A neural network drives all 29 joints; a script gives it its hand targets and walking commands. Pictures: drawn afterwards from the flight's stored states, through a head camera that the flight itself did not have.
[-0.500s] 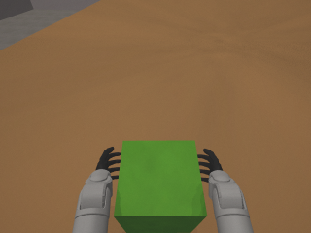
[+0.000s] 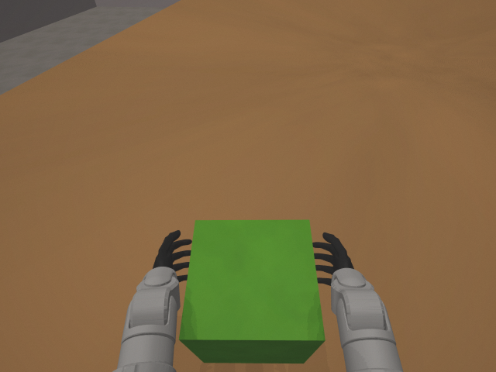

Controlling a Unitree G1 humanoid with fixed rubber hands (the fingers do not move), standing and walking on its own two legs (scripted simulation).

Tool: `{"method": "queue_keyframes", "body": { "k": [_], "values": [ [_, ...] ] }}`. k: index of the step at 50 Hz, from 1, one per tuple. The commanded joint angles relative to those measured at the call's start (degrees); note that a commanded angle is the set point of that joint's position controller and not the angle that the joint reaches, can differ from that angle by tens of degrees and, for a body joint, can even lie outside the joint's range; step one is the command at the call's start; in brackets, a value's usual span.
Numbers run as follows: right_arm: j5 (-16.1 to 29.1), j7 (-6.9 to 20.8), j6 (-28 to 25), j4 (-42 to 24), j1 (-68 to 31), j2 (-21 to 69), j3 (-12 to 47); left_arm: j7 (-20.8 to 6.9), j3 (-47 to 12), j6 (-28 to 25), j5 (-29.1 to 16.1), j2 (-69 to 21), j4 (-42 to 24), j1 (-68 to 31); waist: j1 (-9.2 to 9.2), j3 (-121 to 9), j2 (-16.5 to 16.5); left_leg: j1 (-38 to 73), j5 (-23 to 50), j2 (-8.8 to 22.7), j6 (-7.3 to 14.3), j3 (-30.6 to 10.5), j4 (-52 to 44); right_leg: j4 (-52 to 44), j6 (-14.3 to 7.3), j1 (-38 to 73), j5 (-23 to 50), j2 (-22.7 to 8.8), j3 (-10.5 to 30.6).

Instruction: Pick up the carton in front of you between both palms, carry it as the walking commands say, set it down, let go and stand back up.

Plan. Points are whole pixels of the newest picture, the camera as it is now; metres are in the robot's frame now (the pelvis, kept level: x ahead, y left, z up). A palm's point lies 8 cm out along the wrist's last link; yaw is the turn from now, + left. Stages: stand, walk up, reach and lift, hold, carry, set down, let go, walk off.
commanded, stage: set down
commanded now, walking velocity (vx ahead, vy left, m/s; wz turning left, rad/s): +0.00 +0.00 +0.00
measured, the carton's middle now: (252, 296) +0.31 +0.00 -0.07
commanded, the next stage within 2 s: none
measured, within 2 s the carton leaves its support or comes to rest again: neither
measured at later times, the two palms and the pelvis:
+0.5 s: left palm (205, 300) +0.34 +0.10 -0.14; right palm (336, 299) +0.34 -0.19 -0.16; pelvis -0.06 -0.03 -0.07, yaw +1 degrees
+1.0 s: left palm (217, 315) +0.38 +0.09 -0.29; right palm (327, 309) +0.38 -0.20 -0.30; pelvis -0.07 -0.02 -0.22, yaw +4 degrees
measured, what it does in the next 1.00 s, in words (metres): lowers itself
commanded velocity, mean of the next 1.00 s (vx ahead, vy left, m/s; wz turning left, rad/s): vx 0.00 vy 0.00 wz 0.00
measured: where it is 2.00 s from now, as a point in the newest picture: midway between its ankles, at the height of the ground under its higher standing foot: outside the picture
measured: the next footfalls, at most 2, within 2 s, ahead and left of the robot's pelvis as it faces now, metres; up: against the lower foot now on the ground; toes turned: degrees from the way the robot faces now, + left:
none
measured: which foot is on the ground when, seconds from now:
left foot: down 0.00-1.00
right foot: down 0.00-1.00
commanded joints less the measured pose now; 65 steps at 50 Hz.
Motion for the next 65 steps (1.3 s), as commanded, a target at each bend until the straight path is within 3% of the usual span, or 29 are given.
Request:
{"method": "queue_keyframes", "body": {
  "k": [1,3,9,10,14,21,23,24,31,34,37,39,41,42,43,46,47,48,52,53,54,56,57,59,60,62,63,64,65],
  "values": [
    [9.0,12.5,-4.8,3.2,-33.9,48.1,20.1,-15.2,-25.0,-3.8,-10.5,-52.2,7.2,-33.7,-4.27,-9.3,-0.4,-22.9,0.8,0.8,-0.1,-7.5,-6.5,4.4,-2.2,24.4,0.7,4.0,7.7],
    [6.6,13.5,-6.9,8.5,-37.1,49.6,16.6,-15.4,-23.1,-6.1,-10.7,-55.6,12.2,-40.9,-6.53,-8.5,1.0,-27.5,-3.3,2.1,-0.2,-8.6,-8.7,5.4,-2.6,24.2,0.9,4.5,6.9],
    [-1.2,13.9,-13.1,19.9,-44.6,43.9,5.3,-12.0,-5.7,-13.8,1.3,-48.2,21.1,-44.0,-2.31,-9.5,-4.5,-31.8,-2.8,1.3,1.1,-8.9,-0.1,10.6,-1.7,14.3,0.0,4.5,5.4],
    [-0.3,14.4,-14.5,21.7,-47.3,43.1,3.8,-11.2,-2.5,-14.4,4.9,-44.7,21.7,-44.2,1.66,-8.0,-1.6,-35.2,-2.3,-0.5,1.0,-6.8,1.5,12.5,-1.3,14.4,0.9,4.5,6.2],
    [-4.2,13.7,-20.0,23.6,-46.9,37.5,0.2,-11.0,2.4,-18.6,9.5,-39.7,24.6,-37.8,2.71,-10.1,-2.4,-40.6,1.9,-2.9,0.2,-4.7,6.5,15.5,-0.1,4.7,3.3,5.2,5.9],
    [-0.7,10.7,-30.9,24.2,-53.4,42.3,9.2,-11.9,-7.9,-30.0,2.3,-41.8,21.0,-50.2,0.42,-32.6,-5.9,-53.4,1.6,-5.3,-0.5,-2.9,20.9,27.2,-0.2,-4.8,6.5,6.0,7.9],
    [1.9,8.8,-32.9,21.8,-57.5,43.4,14.5,-12.3,-12.5,-31.5,-1.2,-42.0,21.4,-52.7,2.44,-42.8,-5.6,-63.8,2.3,-6.7,-1.2,-1.2,25.4,31.3,0.5,1.1,12.8,4.6,10.2],
    [2.1,8.0,-32.7,23.4,-56.1,43.8,14.6,-12.5,-15.1,-32.1,-3.3,-38.8,19.3,-55.6,-0.48,-47.4,-6.0,-66.1,2.2,-6.1,-1.7,-2.0,28.2,34.5,0.7,0.9,13.4,5.2,10.5],
    [8.1,9.1,-31.1,15.4,-55.3,48.2,26.7,-12.9,-23.3,-29.1,-8.2,-49.3,15.8,-52.6,-1.35,-66.3,-5.9,-80.8,2.2,-7.8,-3.5,-1.4,38.2,45.5,0.0,-1.9,19.7,5.5,10.0],
    [7.7,9.9,-28.1,22.8,-61.1,47.2,23.2,-13.2,-19.6,-26.5,-7.6,-48.1,18.9,-57.6,0.73,-55.6,-1.7,-89.8,-8.4,-7.6,-3.8,0.1,41.6,44.5,-0.9,-12.5,-1.7,5.5,13.5],
    [6.8,10.7,-24.7,24.1,-63.0,46.3,22.9,-13.7,-15.0,-24.3,-6.3,-45.6,22.0,-57.7,1.97,-54.9,-7.0,-92.8,-11.3,-7.6,-3.3,0.5,45.5,45.0,0.5,-19.8,-15.1,5.8,13.6],
    [5.2,10.8,-24.4,25.1,-64.3,45.5,20.3,-14.0,-15.0,-24.6,-7.4,-44.6,17.3,-64.8,-2.40,-57.1,-9.7,-94.1,-10.6,-7.7,-3.4,0.5,48.5,47.1,1.1,-24.6,-13.6,5.7,11.4],
    [5.6,10.8,-23.9,25.8,-65.6,47.8,19.5,-13.7,-13.4,-23.2,-6.2,-46.9,20.4,-64.4,0.01,-59.6,-8.9,-95.7,-11.8,-8.4,-3.2,1.3,49.4,49.0,1.0,-25.4,-14.5,6.8,11.9],
    [4.0,11.1,-24.4,28.0,-63.2,44.6,16.5,-13.5,-13.2,-22.7,-5.7,-48.0,22.8,-63.8,-2.63,-58.6,-4.2,-97.0,-11.8,-7.7,-3.6,-0.1,48.9,51.9,-0.4,-30.0,-11.1,6.4,9.6],
    [5.7,11.6,-24.5,26.8,-64.2,46.8,18.8,-13.1,-14.0,-23.4,-6.6,-46.6,20.1,-63.7,-1.02,-60.2,-9.9,-93.8,-8.5,-8.7,-3.0,-0.2,50.6,52.9,0.8,-31.6,-7.8,6.3,8.2],
    [5.6,12.5,-25.0,29.1,-65.4,43.9,15.1,-11.9,-14.6,-23.5,-7.6,-49.1,22.0,-65.2,-4.26,-59.4,-5.0,-100.4,-9.7,-8.8,-4.2,0.5,53.6,57.3,-0.3,-35.4,-5.9,6.9,7.4],
    [6.2,13.1,-25.2,31.2,-67.6,41.4,14.2,-11.3,-15.1,-23.7,-8.2,-46.5,20.4,-68.0,-0.91,-58.5,-2.1,-100.0,-8.4,-8.8,-4.2,1.6,53.7,58.6,-0.8,-38.5,-3.2,6.5,7.5],
    [6.8,12.9,-25.6,27.0,-67.1,44.0,16.9,-10.7,-17.9,-24.4,-10.4,-50.1,16.4,-69.8,-5.78,-66.5,-6.1,-97.0,-7.9,-9.1,-4.0,0.4,55.4,60.4,0.0,-36.9,-0.1,6.9,5.4],
    [5.4,14.1,-25.2,32.9,-70.5,40.2,11.2,-7.6,-12.9,-23.2,-7.2,-45.1,22.3,-70.0,-4.75,-58.2,-5.0,-95.7,-10.9,-9.3,-4.4,-0.2,54.5,63.4,-0.5,-51.3,-4.4,7.6,2.3],
    [6.4,14.2,-25.6,34.7,-69.8,39.9,11.1,-7.4,-13.3,-23.8,-6.8,-45.9,20.9,-69.5,-0.04,-59.2,-0.8,-100.1,-10.0,-9.9,-4.9,1.9,57.6,64.3,-1.2,-48.5,-5.1,6.9,5.2],
    [6.7,14.1,-25.8,32.8,-72.8,37.0,11.6,-7.0,-12.9,-24.1,-8.1,-46.5,21.4,-73.6,-3.37,-60.0,-3.1,-103.9,-12.2,-9.9,-5.2,2.1,59.6,64.5,-1.4,-45.3,-7.7,7.1,6.7],
    [7.7,14.0,-26.5,29.0,-76.9,37.6,15.8,-5.9,-14.7,-25.4,-9.4,-46.5,17.4,-76.2,-3.76,-71.2,-7.5,-100.8,-6.7,-10.8,-4.6,1.7,61.8,68.3,0.5,-45.7,1.6,6.7,3.9],
    [11.5,13.4,-27.0,24.3,-79.8,39.3,19.3,-5.7,-16.7,-25.1,-10.6,-48.1,16.3,-76.0,0.12,-75.5,-6.9,-98.6,-4.0,-10.8,-4.3,2.3,62.0,69.7,0.7,-40.4,4.3,6.9,4.5],
    [9.0,13.4,-26.4,32.4,-74.5,37.1,14.2,-4.9,-15.0,-25.3,-9.7,-44.3,19.0,-75.7,-0.87,-64.6,-5.3,-102.7,-9.8,-10.7,-4.6,3.4,61.9,69.5,0.1,-47.4,-0.5,7.3,4.3],
    [7.8,13.2,-26.2,31.3,-74.8,34.6,15.0,-5.2,-16.0,-25.3,-10.2,-44.7,19.0,-78.6,-6.25,-65.4,-7.2,-105.5,-10.1,-10.0,-5.5,2.0,63.9,70.6,0.6,-48.7,-0.9,6.9,4.3],
    [5.9,13.3,-25.7,37.7,-73.0,34.9,10.3,-4.9,-12.9,-24.9,-7.2,-42.0,23.2,-76.0,-2.84,-60.1,-5.1,-105.6,-12.3,-10.3,-5.1,2.9,65.5,71.4,0.4,-53.3,-4.8,6.7,4.9],
    [6.5,13.7,-27.0,32.6,-77.4,32.1,11.0,-5.3,-14.1,-24.5,-9.6,-45.4,24.2,-77.4,-4.80,-60.3,-1.5,-106.4,-11.6,-10.2,-4.7,1.9,64.9,72.0,-0.2,-55.0,-2.8,6.1,3.2],
    [7.9,13.9,-27.0,30.7,-78.3,33.6,13.7,-4.9,-15.7,-25.2,-11.2,-45.0,20.1,-77.6,-6.96,-68.3,-7.6,-103.0,-8.0,-10.6,-4.7,1.4,66.6,73.6,0.9,-52.9,1.5,6.3,2.2],
    [9.6,13.9,-27.8,28.7,-78.3,32.0,14.0,-4.4,-18.8,-25.4,-13.7,-46.3,19.0,-77.1,-5.82,-70.7,-2.8,-101.8,-3.0,-10.5,-5.7,2.3,67.1,75.2,-0.9,-52.4,5.7,6.1,2.5]
  ]
}}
